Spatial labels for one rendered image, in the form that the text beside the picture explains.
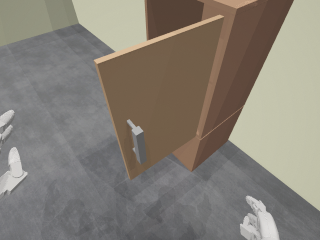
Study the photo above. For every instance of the right robot hand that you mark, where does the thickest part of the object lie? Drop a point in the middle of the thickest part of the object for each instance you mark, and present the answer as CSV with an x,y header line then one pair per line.
x,y
263,224

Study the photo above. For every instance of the handle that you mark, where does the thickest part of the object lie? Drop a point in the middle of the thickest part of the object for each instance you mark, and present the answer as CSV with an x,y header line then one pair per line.
x,y
139,142

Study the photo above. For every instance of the cupboard door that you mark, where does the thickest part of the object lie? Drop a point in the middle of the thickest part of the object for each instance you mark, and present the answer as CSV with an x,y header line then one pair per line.
x,y
160,85

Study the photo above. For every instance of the left robot hand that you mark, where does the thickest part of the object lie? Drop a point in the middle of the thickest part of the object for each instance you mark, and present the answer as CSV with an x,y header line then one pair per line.
x,y
13,178

